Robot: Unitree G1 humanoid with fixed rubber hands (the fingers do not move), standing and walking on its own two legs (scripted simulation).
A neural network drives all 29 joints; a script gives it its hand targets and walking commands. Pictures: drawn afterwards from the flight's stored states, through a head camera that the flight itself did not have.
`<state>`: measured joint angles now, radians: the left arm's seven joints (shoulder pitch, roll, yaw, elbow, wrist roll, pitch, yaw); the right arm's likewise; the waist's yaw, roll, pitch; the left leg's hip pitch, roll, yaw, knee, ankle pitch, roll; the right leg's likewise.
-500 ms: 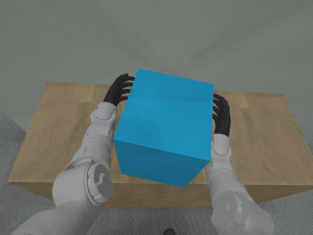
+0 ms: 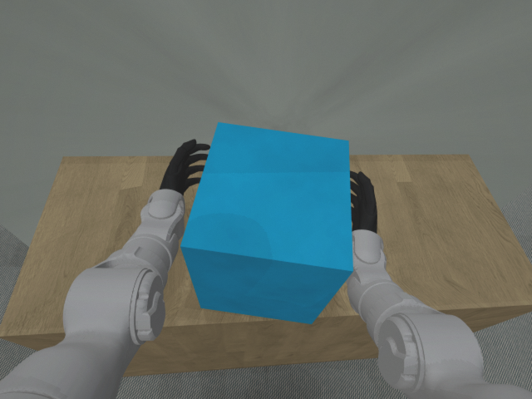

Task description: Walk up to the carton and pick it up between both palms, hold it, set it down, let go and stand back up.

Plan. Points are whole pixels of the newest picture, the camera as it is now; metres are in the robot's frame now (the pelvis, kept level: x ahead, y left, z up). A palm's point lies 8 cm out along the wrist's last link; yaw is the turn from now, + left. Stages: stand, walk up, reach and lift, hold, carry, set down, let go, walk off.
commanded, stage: set down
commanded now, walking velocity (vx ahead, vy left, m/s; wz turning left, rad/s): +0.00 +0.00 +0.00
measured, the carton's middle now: (268, 231) +0.37 -0.01 -0.01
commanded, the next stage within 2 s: none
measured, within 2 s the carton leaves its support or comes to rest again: neither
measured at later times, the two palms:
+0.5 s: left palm (158, 152) +0.43 +0.15 +0.13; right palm (413, 179) +0.37 -0.19 +0.14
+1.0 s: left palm (136, 132) +0.43 +0.17 +0.16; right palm (409, 168) +0.37 -0.18 +0.16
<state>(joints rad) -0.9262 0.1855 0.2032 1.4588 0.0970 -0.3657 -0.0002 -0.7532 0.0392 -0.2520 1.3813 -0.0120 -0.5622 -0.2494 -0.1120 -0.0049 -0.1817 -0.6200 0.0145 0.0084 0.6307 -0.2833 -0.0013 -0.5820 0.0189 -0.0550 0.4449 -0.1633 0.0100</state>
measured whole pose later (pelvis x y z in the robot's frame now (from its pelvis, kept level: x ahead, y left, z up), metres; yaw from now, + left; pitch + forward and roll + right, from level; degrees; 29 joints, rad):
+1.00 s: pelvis -0.02 -0.03 +0.02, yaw +1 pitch +0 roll -1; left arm -0.92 0.42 0.01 1.03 -0.18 0.17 -0.12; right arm -0.77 -0.03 0.03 0.75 0.33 0.15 -0.36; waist -0.15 -0.07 -0.01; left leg -0.18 0.02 0.00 0.40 -0.22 0.00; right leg -0.19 0.03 -0.06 0.31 -0.12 -0.02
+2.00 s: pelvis -0.01 -0.02 +0.02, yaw +0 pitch -6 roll -1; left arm -0.17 0.32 0.05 0.44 -0.17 0.04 -0.15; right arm -0.01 0.02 0.04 0.29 0.15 -0.07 -0.32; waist -0.01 -0.03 0.09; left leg -0.07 0.02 0.03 0.42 -0.26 0.01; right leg -0.09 0.03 -0.03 0.33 -0.15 -0.02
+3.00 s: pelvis +0.01 -0.02 +0.01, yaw +0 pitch -6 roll -1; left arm 0.26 0.32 -0.06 0.40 -0.17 -0.16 -0.13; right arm 0.29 -0.02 0.01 0.47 0.09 -0.32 -0.17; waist 0.02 -0.01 0.10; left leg -0.02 0.02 0.02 0.44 -0.30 0.01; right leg -0.05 0.03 -0.04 0.36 -0.21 -0.02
